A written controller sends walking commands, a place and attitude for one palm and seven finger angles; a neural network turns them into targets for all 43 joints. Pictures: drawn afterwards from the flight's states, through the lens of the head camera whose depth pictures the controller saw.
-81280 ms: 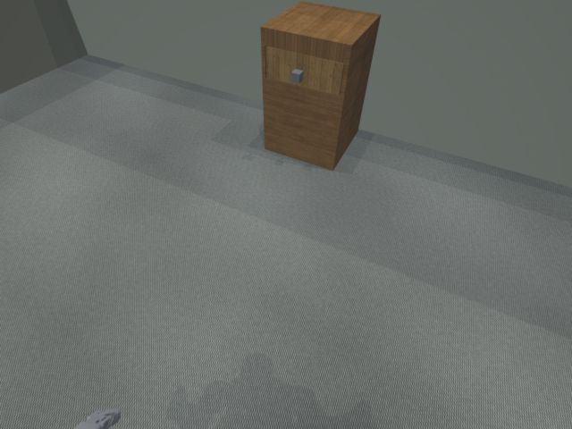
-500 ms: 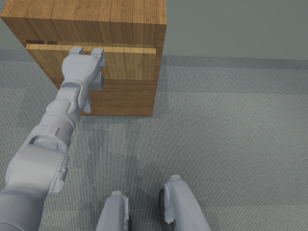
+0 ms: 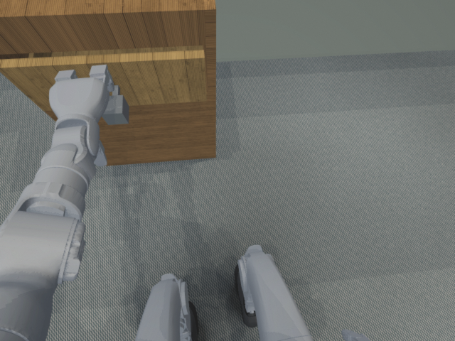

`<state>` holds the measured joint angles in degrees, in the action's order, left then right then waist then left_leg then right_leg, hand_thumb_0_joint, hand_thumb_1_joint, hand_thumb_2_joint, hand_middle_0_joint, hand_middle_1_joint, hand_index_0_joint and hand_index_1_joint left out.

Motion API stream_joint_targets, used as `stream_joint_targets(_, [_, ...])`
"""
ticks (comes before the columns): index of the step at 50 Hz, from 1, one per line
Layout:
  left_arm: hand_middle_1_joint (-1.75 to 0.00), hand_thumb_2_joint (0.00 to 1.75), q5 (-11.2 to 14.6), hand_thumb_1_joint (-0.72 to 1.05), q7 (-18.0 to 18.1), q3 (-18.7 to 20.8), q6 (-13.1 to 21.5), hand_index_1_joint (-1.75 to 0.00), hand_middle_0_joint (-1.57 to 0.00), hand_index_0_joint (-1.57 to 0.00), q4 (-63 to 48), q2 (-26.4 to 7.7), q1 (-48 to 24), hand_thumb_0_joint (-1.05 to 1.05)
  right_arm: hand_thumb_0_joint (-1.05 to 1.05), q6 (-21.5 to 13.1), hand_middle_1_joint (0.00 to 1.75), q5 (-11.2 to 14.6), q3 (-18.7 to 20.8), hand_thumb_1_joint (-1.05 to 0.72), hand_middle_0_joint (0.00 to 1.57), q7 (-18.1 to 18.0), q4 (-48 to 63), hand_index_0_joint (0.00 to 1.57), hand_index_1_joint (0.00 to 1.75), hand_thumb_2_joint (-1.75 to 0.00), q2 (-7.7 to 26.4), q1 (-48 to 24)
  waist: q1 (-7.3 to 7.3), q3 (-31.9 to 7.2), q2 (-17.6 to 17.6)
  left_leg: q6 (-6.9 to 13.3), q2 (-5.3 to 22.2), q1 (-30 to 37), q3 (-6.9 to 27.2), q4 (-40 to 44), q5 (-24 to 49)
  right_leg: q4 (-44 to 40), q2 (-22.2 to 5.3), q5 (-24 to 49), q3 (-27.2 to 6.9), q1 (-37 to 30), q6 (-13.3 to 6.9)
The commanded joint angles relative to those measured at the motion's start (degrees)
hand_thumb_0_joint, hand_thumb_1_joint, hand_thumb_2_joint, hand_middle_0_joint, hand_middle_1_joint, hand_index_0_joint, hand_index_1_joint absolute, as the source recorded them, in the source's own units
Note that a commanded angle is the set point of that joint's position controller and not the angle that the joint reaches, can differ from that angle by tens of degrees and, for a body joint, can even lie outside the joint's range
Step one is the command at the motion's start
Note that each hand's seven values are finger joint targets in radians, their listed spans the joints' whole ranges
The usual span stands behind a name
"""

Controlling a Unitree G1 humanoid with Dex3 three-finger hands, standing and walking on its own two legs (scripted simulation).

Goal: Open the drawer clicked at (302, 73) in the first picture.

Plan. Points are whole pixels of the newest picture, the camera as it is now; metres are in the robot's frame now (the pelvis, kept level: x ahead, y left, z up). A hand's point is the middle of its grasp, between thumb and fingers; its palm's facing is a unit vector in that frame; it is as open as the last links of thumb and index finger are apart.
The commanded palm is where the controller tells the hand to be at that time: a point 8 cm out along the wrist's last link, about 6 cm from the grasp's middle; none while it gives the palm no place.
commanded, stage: move the hooked fingers above the handle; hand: left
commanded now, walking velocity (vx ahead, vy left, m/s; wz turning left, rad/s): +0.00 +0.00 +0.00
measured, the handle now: (115, 102) +0.60 +0.15 -0.10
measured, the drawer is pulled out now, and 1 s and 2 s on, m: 0.03 0.03 0.03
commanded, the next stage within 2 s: lower the fingers behind the handle in 1.58 s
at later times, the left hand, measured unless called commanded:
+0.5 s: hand (100, 111) +0.55 +0.16 -0.04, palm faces -0.15 -0.03 -0.99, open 13.8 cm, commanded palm +0.53 +0.16 +0.02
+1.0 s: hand (103, 122) +0.52 +0.16 -0.05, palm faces -0.11 -0.07 -0.99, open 13.8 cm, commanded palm +0.53 +0.17 +0.02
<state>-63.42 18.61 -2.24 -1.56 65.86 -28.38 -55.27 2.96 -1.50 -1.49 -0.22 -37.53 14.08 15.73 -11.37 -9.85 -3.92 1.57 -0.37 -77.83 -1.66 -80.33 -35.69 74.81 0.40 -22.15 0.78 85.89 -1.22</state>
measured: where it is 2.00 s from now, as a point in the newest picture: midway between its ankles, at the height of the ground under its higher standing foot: (220, 326)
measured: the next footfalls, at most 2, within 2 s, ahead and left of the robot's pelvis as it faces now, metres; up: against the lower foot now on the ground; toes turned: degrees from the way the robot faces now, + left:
none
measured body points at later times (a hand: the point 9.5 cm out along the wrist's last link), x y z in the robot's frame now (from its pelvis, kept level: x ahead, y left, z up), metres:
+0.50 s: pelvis +0.01 +0.01 +0.01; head +0.20 +0.01 +0.41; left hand +0.55 +0.16 +0.01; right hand +0.02 -0.26 -0.12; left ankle +0.01 +0.11 -0.59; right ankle +0.10 -0.11 -0.59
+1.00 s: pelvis +0.01 +0.01 +0.01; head +0.20 +0.02 +0.42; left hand +0.52 +0.16 +0.01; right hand +0.05 -0.27 -0.12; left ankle +0.01 +0.11 -0.59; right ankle +0.10 -0.11 -0.59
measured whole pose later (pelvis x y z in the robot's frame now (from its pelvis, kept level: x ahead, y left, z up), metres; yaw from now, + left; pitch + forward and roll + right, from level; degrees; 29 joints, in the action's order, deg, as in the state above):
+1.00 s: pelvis +0.01 +0.01 +0.01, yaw +1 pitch +34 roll -2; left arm -64.4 23.6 -5.4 5.0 60.4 -23.8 -51.7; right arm 1.8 -3.9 2.4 0.9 -40.9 14.1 14.7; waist -9.7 -10.5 -3.0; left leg 1.5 -1.6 -77.0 1.2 -79.8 -36.2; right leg 73.5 -1.0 -23.6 3.3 83.4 -1.1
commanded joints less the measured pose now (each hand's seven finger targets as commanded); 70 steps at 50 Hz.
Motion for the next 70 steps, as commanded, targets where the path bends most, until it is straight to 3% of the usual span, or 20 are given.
stream_joint_targets(1, [-1.2,0.3,-0.49,-0.5,1.55,1.11,8.23,-1.2,-0.3,-0.3,-14.21,-11.61,-23.27,0.0,0.0,-2.88,0.3,-0.39,4.99,-0.9,0.2,-1.84,1.53,0.2,0.3,-0.9,9.81,10.31,-2.15,-30.65,2.36,2.35,-1.31,2.41,1.75,8.5,8.65,-7.52,0.41,2.88,-2.06,-32.06,-0.35])
stream_joint_targets(4, [-1.2,0.3,-2.03,-0.5,4.6,1.69,12.82,-1.2,-0.3,-0.3,-18.85,-11.11,-27.12,0.0,0.0,-4.05,0.3,-1.4,6.25,-0.9,0.2,-1.46,0.08,0.2,0.3,-0.9,9.83,11.85,-2.12,-35.82,-4.53,1.71,-1.39,7.75,3.07,7.39,13.35,-5.18,0.55,5.39,-1.02,-27.96,-0.98])
stream_joint_targets(6, [-1.2,0.3,-2.41,-0.5,7.54,2.79,13.49,-1.2,-0.3,-0.3,-18.53,-12.02,-29.45,0.0,0.0,-3.98,0.3,-1.74,6.53,-0.9,0.2,-1.08,-0.84,0.2,0.3,-0.9,9.89,12.14,-2.5,-35.7,-4.76,1.34,-1.42,8.77,3.93,6.98,15.0,-4.6,0.62,5.27,-0.36,-25.81,-1.01])
stream_joint_targets(13, [-1.2,0.3,-4.22,-0.5,16.19,3.45,3.54,-1.2,-0.3,-0.3,-9.22,-11.65,-30.99,0.0,0.0,-1.36,0.3,-2.44,6.62,-0.9,0.2,1.6,-1.72,0.2,0.3,-0.9,10.94,11.63,-2.11,-38.36,-9.7,-0.36,-1.17,14.19,5.34,7.54,21.95,-3.66,0.93,8.28,1.68,-23.28,-1.22])
stream_joint_targets(17, [-1.2,0.3,-3.67,-0.5,12.57,0.65,-3.37,-1.2,-0.3,-0.3,-6.43,-9.24,-29.44,0.0,0.0,-0.22,0.3,-1.73,6.4,-0.9,0.2,2.17,-1.27,0.2,0.3,-0.9,11.34,11.76,-2.21,-40.93,-8.72,-0.33,-0.71,17.47,5.0,8.8,25.58,-4.69,1.02,13.24,2.28,-28.03,-0.99])
stream_joint_targets(21, [-1.2,0.3,-0.4,-0.5,4.9,-2.76,-3.21,-1.2,-0.3,-0.3,-12.09,-5.11,-28.98,0.0,0.0,-0.17,0.3,-1.29,6.78,-0.9,0.2,1.45,-0.63,0.2,0.3,-0.9,10.6,12.72,-3.34,-44.86,-5.72,0.25,-0.51,20.52,5.21,10.27,26.48,-6.71,1.09,17.35,1.6,-34.04,-0.68])
stream_joint_targets(25, [-1.2,0.3,0.37,-0.5,2.38,0.05,2.39,-1.2,-0.3,-0.3,-13.38,-8.23,-24.45,0.0,0.0,-0.49,0.3,-1.45,5.99,-0.9,0.2,0.15,-0.88,0.2,0.3,-0.9,10.09,12.62,-2.24,-36.23,-2.32,1.33,-0.88,14.47,3.89,11.66,20.51,-8.6,0.86,14.55,0.36,-36.01,-0.74])
stream_joint_targets(28, [-1.2,0.3,-1.64,-0.5,5.34,3.99,6.36,-1.2,-0.3,-0.3,-12.52,-12.6,-21.02,0.0,0.0,-0.71,0.3,-2.07,5.0,-0.9,0.2,-0.26,-1.06,0.2,0.3,-0.9,9.91,11.32,-0.16,-30.55,-3.16,1.43,-1.02,10.3,3.23,11.12,19.4,-7.44,0.81,11.98,-0.11,-32.98,-1.27])
stream_joint_targets(32, [-1.2,0.3,-3.61,-0.5,11.57,5.6,6.16,-1.2,-0.3,-0.3,-8.34,-12.69,-16.86,0.0,0.0,-0.32,0.3,-2.7,4.68,-0.9,0.2,0.37,-0.22,0.2,0.3,-0.9,9.94,9.59,0.92,-25.8,-1.4,1.22,-1.09,6.41,2.48,10.36,18.76,-6.36,1.03,9.55,0.01,-30.15,-1.48])
stream_joint_targets(36, [-1.2,0.3,-3.24,-0.5,14.29,5.16,2.48,-1.2,-0.3,-0.3,-5.3,-11.03,-14.58,0.0,0.0,-0.34,0.3,-2.5,5.43,-0.9,0.2,1.53,0.62,0.2,0.3,-0.9,10.34,9.41,1.31,-30.52,-0.33,1.05,-1.32,6.52,1.5,9.79,20.3,-5.91,1.04,12.75,-0.32,-33.44,-1.27])
stream_joint_targets(39, [-1.2,0.3,-2.55,-0.5,12.52,1.94,1.07,-1.2,-0.3,-0.3,-8.78,-8.22,-19.0,0.0,0.0,-0.64,0.3,-1.85,6.48,-0.9,0.2,1.71,0.36,0.2,0.3,-0.9,10.47,10.94,-0.24,-36.94,-1.6,0.95,-1.16,9.85,1.76,9.63,21.42,-6.19,0.98,15.5,-0.21,-35.85,-0.86])
stream_joint_targets(44, [-1.2,0.3,0.26,-0.5,7.49,-1.46,4.96,-1.2,-0.3,-0.3,-21.18,-5.05,-29.17,0.0,0.0,-1.58,0.3,-1.82,8.36,-0.9,0.2,0.82,-1.16,0.2,0.3,-0.9,10.39,12.85,-3.11,-46.81,-3.73,0.7,-1.11,20.31,4.54,9.91,23.86,-7.23,0.76,17.2,0.23,-36.1,-0.37])
stream_joint_targets(47, [-1.2,0.3,-0.73,-0.5,7.82,-0.67,8.42,-1.2,-0.3,-0.3,-23.61,-7.1,-33.14,0.0,0.0,-2.12,0.3,-2.21,8.22,-0.9,0.2,-0.19,-2.69,0.2,0.3,-0.9,10.26,13.07,-3.98,-44.22,-5.9,0.27,-1.17,22.75,5.61,9.71,25.46,-7.11,0.64,15.83,0.82,-31.44,-0.52])
stream_joint_targets(50, [-1.2,0.3,-2.77,-0.5,11.48,2.64,8.39,-1.2,-0.3,-0.3,-16.54,-10.23,-29.14,0.0,0.0,-1.54,0.3,-2.74,6.91,-0.9,0.2,-0.04,-3.44,0.2,0.3,-0.9,10.26,11.22,-2.26,-35.99,-7.26,0.18,-1.39,17.91,5.0,9.34,22.86,-6.41,0.83,10.67,1.3,-26.47,-1.17])
stream_joint_targets(55, [-1.2,0.3,-3.4,-0.5,16.54,3.58,-1.15,-1.2,-0.3,-0.3,1.07,-11.59,-21.23,0.0,0.0,0.19,0.3,-2.61,4.47,-0.9,0.2,1.19,-1.47,0.2,0.3,-0.9,10.63,7.55,-0.69,-23.8,-4.03,0.82,-1.67,6.24,2.67,10.47,16.73,-7.03,0.83,5.67,1.02,-26.55,-1.32])
stream_joint_targets(60, [-1.2,0.3,-3.04,-0.5,8.53,-1.74,-6.68,-1.2,-0.3,-0.3,1.06,-7.4,-18.61,0.0,0.0,0.35,0.3,-0.62,4.78,-0.9,0.2,1.29,1.35,0.2,0.3,-0.9,11.25,8.63,-0.93,-32.75,-1.98,0.85,-1.39,8.99,1.5,11.24,19.63,-7.11,1.06,13.67,0.64,-35.21,-0.95])
stream_joint_targets(62, [-1.2,0.3,-0.26,-0.5,3.23,-4.53,-4.37,-1.2,-0.3,-0.3,-5.5,-3.59,-21.58,0.0,0.0,-0.27,0.3,-0.53,5.83,-0.9,0.2,0.75,1.51,0.2,0.3,-0.9,10.92,10.35,-2.98,-36.96,-0.95,1.11,-0.98,11.66,2.36,11.0,19.9,-7.55,0.86,15.6,0.42,-36.78,-0.5])
stream_joint_targets(65, [-1.2,0.3,2.21,-0.5,-1.04,-3.28,1.5,-1.2,-0.3,-0.3,-12.94,-4.76,-23.68,0.0,0.0,-0.91,0.3,-0.68,6.48,-0.9,0.2,-0.22,0.61,0.2,0.3,-0.9,10.55,11.92,-3.49,-39.05,0.46,1.48,-0.94,12.78,3.32,10.97,18.33,-8.05,0.63,15.12,-0.24,-38.08,-0.33])
stream_joint_targets(66, [-1.2,0.3,2.47,-0.5,-1.35,-2.62,4.29,-1.2,-0.3,-0.3,-15.51,-5.29,-25.41,0.0,0.0,-1.37,0.3,-0.88,6.52,-0.9,0.2,-0.62,0.27,0.2,0.3,-0.9,10.18,12.18,-3.95,-38.34,1.43,1.73,-0.94,12.43,3.63,10.39,17.71,-7.93,0.55,14.19,-0.38,-36.67,-0.27])
stream_joint_targets(70, [-1.2,0.3,-1.96,-0.5,4.69,2.91,13.59,-1.2,-0.3,-0.3,-24.06,-11.98,-29.17,0.0,0.0,-2.78,0.3,-2.13,6.59,-0.9,0.2,-1.18,-1.27,0.2,0.3,-0.9,9.93,12.14,-1.39,-39.99,-7.74,0.28,-1.02,17.61,5.5,9.33,22.63,-4.98,0.63,11.85,0.37,-28.27,-1.33])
